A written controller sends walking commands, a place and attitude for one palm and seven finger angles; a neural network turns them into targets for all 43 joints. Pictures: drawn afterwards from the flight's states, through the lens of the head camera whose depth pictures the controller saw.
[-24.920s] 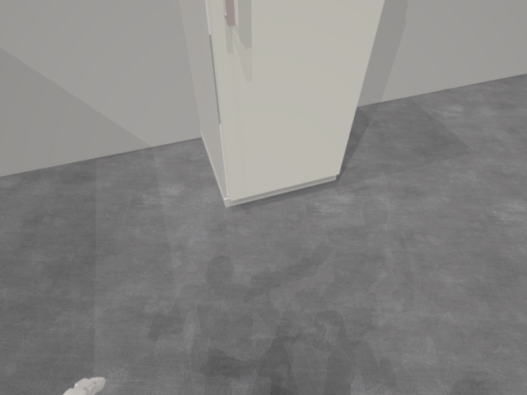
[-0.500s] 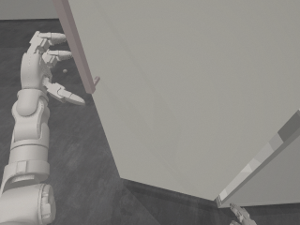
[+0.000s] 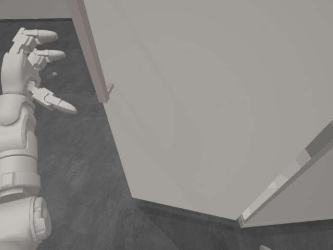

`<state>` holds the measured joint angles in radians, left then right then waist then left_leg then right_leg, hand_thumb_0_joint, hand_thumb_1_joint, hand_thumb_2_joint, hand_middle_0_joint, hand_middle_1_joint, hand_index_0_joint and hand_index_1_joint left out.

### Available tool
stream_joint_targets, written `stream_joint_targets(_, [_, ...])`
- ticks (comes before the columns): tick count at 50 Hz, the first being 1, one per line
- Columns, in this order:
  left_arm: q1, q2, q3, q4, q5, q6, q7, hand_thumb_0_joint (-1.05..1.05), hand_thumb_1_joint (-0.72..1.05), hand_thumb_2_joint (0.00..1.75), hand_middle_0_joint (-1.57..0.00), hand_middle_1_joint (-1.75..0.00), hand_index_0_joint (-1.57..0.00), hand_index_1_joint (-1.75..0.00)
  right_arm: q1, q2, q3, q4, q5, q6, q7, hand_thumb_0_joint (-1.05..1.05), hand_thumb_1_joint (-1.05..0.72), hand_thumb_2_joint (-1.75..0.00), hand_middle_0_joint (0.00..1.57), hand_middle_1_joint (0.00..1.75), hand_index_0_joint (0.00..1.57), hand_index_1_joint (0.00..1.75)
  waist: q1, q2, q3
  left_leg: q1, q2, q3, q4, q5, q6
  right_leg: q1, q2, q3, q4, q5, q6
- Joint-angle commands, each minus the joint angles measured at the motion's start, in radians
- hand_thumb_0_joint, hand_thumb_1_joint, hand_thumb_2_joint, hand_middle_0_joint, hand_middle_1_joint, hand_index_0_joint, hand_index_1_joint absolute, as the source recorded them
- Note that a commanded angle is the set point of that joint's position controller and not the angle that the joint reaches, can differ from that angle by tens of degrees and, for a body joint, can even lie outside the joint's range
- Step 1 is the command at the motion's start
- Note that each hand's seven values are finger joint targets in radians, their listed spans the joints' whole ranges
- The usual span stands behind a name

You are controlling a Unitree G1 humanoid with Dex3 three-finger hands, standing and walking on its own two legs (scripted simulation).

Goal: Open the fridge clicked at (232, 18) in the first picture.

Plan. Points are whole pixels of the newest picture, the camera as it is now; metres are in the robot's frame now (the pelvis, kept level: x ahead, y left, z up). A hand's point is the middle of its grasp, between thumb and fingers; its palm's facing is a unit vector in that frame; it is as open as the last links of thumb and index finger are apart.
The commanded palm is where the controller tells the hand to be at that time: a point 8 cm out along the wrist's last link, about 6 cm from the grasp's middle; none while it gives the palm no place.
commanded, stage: slip the hand off the handle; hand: left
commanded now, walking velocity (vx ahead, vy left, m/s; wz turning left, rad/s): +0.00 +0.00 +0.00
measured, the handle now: (92, 38) +0.45 +0.17 +0.28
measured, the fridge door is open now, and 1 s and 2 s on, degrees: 73 73 73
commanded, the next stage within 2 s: draw the hand back to the body in 0.62 s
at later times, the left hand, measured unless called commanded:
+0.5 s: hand (36, 107) +0.31 +0.25 +0.22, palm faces +0.18 -0.97 -0.16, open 14.7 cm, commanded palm +0.27 +0.29 +0.22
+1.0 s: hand (24, 128) +0.27 +0.25 +0.22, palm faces +0.00 -1.00 -0.08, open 14.7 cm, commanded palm +0.23 +0.29 +0.21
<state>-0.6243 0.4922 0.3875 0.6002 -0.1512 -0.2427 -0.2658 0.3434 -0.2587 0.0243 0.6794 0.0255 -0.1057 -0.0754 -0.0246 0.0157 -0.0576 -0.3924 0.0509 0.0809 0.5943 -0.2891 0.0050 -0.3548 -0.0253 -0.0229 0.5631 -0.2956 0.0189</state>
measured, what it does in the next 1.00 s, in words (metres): stands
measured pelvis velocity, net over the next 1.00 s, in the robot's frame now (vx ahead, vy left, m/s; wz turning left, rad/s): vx -0.01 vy -0.02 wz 0.03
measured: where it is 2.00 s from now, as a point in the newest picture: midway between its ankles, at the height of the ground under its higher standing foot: outside the picture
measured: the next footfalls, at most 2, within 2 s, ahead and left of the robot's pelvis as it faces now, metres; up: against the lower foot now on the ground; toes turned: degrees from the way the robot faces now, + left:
none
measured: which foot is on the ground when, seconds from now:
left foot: down 0.00-1.00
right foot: down 0.00-1.00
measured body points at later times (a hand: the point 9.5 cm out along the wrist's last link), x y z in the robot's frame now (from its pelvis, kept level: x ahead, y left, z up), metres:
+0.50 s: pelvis -0.01 -0.01 +0.00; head -0.02 -0.03 +0.45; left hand +0.30 +0.30 +0.23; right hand +0.18 -0.24 -0.08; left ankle +0.01 +0.11 -0.73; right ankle -0.01 -0.13 -0.73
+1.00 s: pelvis -0.01 -0.02 +0.01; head -0.04 -0.05 +0.45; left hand +0.26 +0.30 +0.22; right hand +0.19 -0.24 -0.06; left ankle +0.01 +0.11 -0.73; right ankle -0.01 -0.13 -0.73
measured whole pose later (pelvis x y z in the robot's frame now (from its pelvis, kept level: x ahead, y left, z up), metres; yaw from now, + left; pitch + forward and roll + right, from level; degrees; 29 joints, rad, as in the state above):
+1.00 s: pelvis -0.01 -0.02 +0.01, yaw +2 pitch -2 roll +0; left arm -0.20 0.50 0.45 0.14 -0.37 0.25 -0.51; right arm 0.23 -0.29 0.09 0.61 0.08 -0.20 -0.10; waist 0.05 0.07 -0.05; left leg -0.22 0.05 0.05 0.51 -0.25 -0.02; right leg -0.19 -0.02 -0.06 0.50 -0.28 0.00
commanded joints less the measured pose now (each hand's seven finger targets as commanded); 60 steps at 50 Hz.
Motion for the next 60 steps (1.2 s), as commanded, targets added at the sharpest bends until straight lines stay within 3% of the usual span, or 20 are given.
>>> stream_joint_targets(1, [-0.268,0.229,0.055,-0.289,-0.038,-0.043,-0.011,0.00,-0.55,0.20,-0.25,-1.15,-0.25,-1.15,-0.041,-0.146,-0.060,-0.149,0.010,-0.044,-0.004,0.00,-0.90,-0.90,0.20,0.30,0.20,0.30,0.038,0.045,-0.300,0.225,-0.014,-0.073,-0.069,0.338,0.010,0.060,0.047,-0.016,-0.044,0.287,-0.038])
stream_joint_targets(4, [-0.211,0.209,0.061,-0.393,-0.054,-0.025,0.002,0.00,-0.55,0.20,-0.25,-1.15,-0.25,-1.15,-0.060,-0.145,-0.059,-0.168,0.010,-0.047,-0.002,0.00,-0.90,-0.90,0.20,0.30,0.20,0.30,0.048,0.031,-0.291,0.231,-0.012,-0.072,-0.078,0.337,0.012,0.077,0.047,-0.019,-0.051,0.288,-0.039])
stream_joint_targets(6, [-0.191,0.250,0.106,-0.455,-0.052,-0.014,0.014,0.00,-0.55,0.20,-0.25,-1.15,-0.25,-1.15,-0.074,-0.143,-0.058,-0.171,0.009,-0.049,-0.004,0.00,-0.90,-0.90,0.20,0.30,0.20,0.30,0.056,0.045,-0.302,0.230,-0.014,-0.069,-0.085,0.313,0.011,0.089,0.048,-0.016,-0.051,0.275,-0.037])
stream_joint_targets(9, [-0.172,0.192,0.056,-0.541,-0.047,-0.005,0.026,0.00,-0.55,0.20,-0.25,-1.15,-0.25,-1.15,-0.104,-0.129,-0.051,-0.176,0.011,-0.061,-0.009,0.00,-0.90,-0.90,0.20,0.30,0.20,0.30,0.048,0.089,-0.265,0.245,-0.014,-0.063,-0.089,0.298,0.012,0.074,0.048,-0.017,-0.061,0.254,-0.040])
stream_joint_targets(10, [-0.186,0.214,0.071,-0.576,-0.044,-0.005,0.033,0.00,-0.55,0.20,-0.25,-1.15,-0.25,-1.15,-0.108,-0.130,-0.049,-0.176,0.008,-0.067,-0.010,0.00,-0.90,-0.90,0.20,0.30,0.20,0.30,0.050,0.101,-0.284,0.258,-0.017,-0.074,-0.094,0.298,0.009,0.074,0.048,-0.017,-0.062,0.249,-0.040])
stream_joint_targets(13, [-0.145,0.153,0.017,-0.582,-0.045,0.008,0.038,0.00,-0.55,0.20,-0.25,-1.15,-0.25,-1.15,-0.134,-0.121,-0.042,-0.169,0.012,-0.080,-0.017,0.00,-0.90,-0.90,0.20,0.30,0.20,0.30,0.039,0.092,-0.215,0.251,-0.017,-0.079,-0.109,0.220,0.007,0.043,0.049,-0.022,-0.083,0.180,-0.038])
stream_joint_targets(15, [-0.134,0.172,0.037,-0.562,-0.053,0.022,0.038,0.00,-0.55,0.20,-0.25,-1.15,-0.25,-1.15,-0.145,-0.127,-0.037,-0.162,0.014,-0.084,-0.026,0.00,-0.90,-0.90,0.20,0.30,0.20,0.30,0.039,0.051,-0.202,0.234,-0.018,-0.074,-0.116,0.179,0.014,0.050,0.044,-0.017,-0.095,0.164,-0.035])
stream_joint_targets(24, [-0.027,0.168,0.062,-0.594,-0.095,0.048,-0.016,0.00,-0.55,0.20,-0.25,-1.15,-0.25,-1.15,-0.200,-0.115,-0.021,-0.177,0.018,-0.094,-0.035,0.00,-0.90,-0.90,0.20,0.30,0.20,0.30,0.061,0.010,-0.187,0.217,-0.030,-0.052,-0.109,0.181,0.023,0.108,0.031,-0.006,-0.104,0.208,-0.028])
stream_joint_targets(31, [0.062,0.158,0.066,-0.688,-0.125,0.055,-0.047,0.00,-0.55,0.20,-0.25,-1.15,-0.25,-1.15,-0.224,-0.109,-0.014,-0.192,0.018,-0.115,-0.036,0.00,-0.90,-0.90,0.20,0.30,0.20,0.30,0.072,0.039,-0.171,0.223,-0.038,-0.056,-0.106,0.178,0.024,0.117,0.029,-0.005,-0.106,0.211,-0.026])
stream_joint_targets(34, [0.018,0.158,0.058,-0.698,-0.129,0.062,-0.046,0.00,-0.55,0.20,-0.25,-1.15,-0.25,-1.15,-0.227,-0.111,-0.013,-0.178,0.021,-0.122,-0.048,0.00,-0.90,-0.90,0.20,0.30,0.20,0.30,0.056,0.016,-0.144,0.220,-0.037,-0.053,-0.104,0.150,0.026,0.097,0.027,0.000,-0.122,0.177,-0.021])
stream_joint_targets(37, [-0.023,0.173,0.061,-0.685,-0.125,0.064,-0.043,0.00,-0.55,0.20,-0.25,-1.15,-0.25,-1.15,-0.230,-0.112,-0.010,-0.169,0.018,-0.131,-0.056,0.00,-0.90,-0.90,0.20,0.30,0.20,0.30,0.056,0.051,-0.148,0.216,-0.043,-0.061,-0.108,0.126,0.023,0.090,0.023,0.004,-0.128,0.138,-0.022])
stream_joint_targets(38, [0.074,0.201,0.048,-0.496,-0.155,0.211,-0.104,0.00,-0.55,0.20,-0.25,-1.15,-0.25,-1.15,-0.252,-0.134,0.001,-0.171,0.043,-0.133,-0.065,0.00,-0.90,-0.90,0.20,0.30,0.20,0.30,0.076,0.068,-0.166,0.210,-0.040,-0.062,-0.141,0.080,0.028,0.146,0.015,0.010,-0.140,0.127,-0.030])
stream_joint_targets(40, [-0.001,0.245,0.065,-0.604,-0.175,0.326,-0.162,0.00,-0.55,0.20,-0.25,-1.15,-0.25,-1.15,-0.281,-0.135,0.008,-0.206,0.057,-0.138,-0.077,0.00,-0.90,-0.90,0.20,0.30,0.20,0.30,0.085,0.062,-0.201,0.228,-0.045,-0.061,-0.136,0.129,0.039,0.186,-0.001,0.020,-0.151,0.185,-0.019])
stream_joint_targets(41, [-0.028,0.310,0.117,-0.609,-0.180,0.376,-0.179,0.00,-0.55,0.20,-0.25,-1.15,-0.25,-1.15,-0.289,-0.139,0.012,-0.211,0.055,-0.142,-0.078,0.00,-0.90,-0.90,0.20,0.30,0.20,0.30,0.096,0.055,-0.215,0.232,-0.048,-0.070,-0.134,0.155,0.040,0.203,-0.001,0.022,-0.150,0.207,-0.020])
stream_joint_targets(43, [-0.016,0.335,0.139,-0.611,-0.198,0.455,-0.225,0.00,-0.55,0.20,-0.25,-1.15,-0.25,-1.15,-0.296,-0.135,0.024,-0.224,0.060,-0.145,-0.064,0.00,-0.90,-0.90,0.20,0.30,0.20,0.30,0.099,0.037,-0.215,0.247,-0.057,-0.077,-0.131,0.194,0.042,0.220,0.002,0.022,-0.151,0.253,-0.017])
stream_joint_targets(46, [0.093,0.333,0.201,-0.694,-0.240,0.436,-0.244,0.00,-0.55,0.20,-0.25,-1.15,-0.25,-1.15,-0.287,-0.120,0.024,-0.251,0.053,-0.155,-0.031,0.00,-0.90,-0.90,0.20,0.30,0.20,0.30,0.111,0.015,-0.236,0.270,-0.057,-0.077,-0.115,0.263,0.037,0.239,0.007,0.020,-0.130,0.365,-0.009])
stream_joint_targets(49, [0.229,0.271,0.194,-0.655,-0.256,0.426,-0.251,0.00,-0.55,0.20,-0.25,-1.15,-0.25,-1.15,-0.274,-0.128,0.014,-0.254,0.056,-0.153,-0.010,0.00,-0.90,-0.90,0.20,0.30,0.20,0.30,0.113,-0.044,-0.178,0.256,-0.048,-0.058,-0.113,0.253,0.037,0.208,0.012,0.019,-0.134,0.373,0.008])
stream_joint_targets(52, [0.232,0.219,0.127,-0.631,-0.240,0.475,-0.250,0.00,-0.55,0.20,-0.25,-1.15,-0.25,-1.15,-0.268,-0.137,0.011,-0.256,0.066,-0.141,-0.009,0.00,-0.90,-0.90,0.20,0.30,0.20,0.30,0.095,-0.002,-0.076,0.233,-0.046,-0.059,-0.147,0.176,0.031,0.132,0.027,-0.008,-0.153,0.226,-0.008])
stream_joint_targets(55, [0.209,0.222,0.113,-0.754,-0.226,0.493,-0.230,0.00,-0.55,0.20,-0.25,-1.15,-0.25,-1.15,-0.285,-0.131,0.010,-0.272,0.063,-0.147,-0.014,0.00,-0.90,-0.90,0.20,0.30,0.20,0.30,0.093,0.045,-0.107,0.272,-0.046,-0.063,-0.146,0.177,0.035,0.134,0.025,-0.003,-0.160,0.202,-0.013])
stream_joint_targets(60, [0.227,0.255,0.164,-0.913,-0.231,0.444,-0.198,0.00,-0.44,0.25,-0.25,-1.09,-0.25,-1.09,-0.290,-0.121,0.017,-0.266,0.046,-0.166,-0.025,0.00,-0.90,-0.90,0.20,0.30,0.20,0.30,0.101,0.080,-0.149,0.317,-0.046,-0.078,-0.163,0.196,0.031,0.171,0.037,-0.019,-0.168,0.195,-0.028])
